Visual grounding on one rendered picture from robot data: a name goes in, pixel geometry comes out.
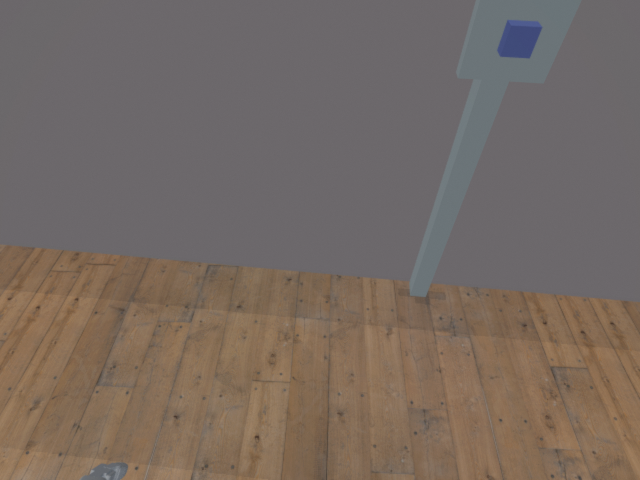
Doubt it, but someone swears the panel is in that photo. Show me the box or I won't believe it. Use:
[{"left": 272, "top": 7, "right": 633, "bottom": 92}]
[{"left": 409, "top": 0, "right": 582, "bottom": 297}]

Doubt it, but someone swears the button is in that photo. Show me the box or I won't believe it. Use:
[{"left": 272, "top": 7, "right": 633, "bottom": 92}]
[{"left": 497, "top": 20, "right": 542, "bottom": 58}]

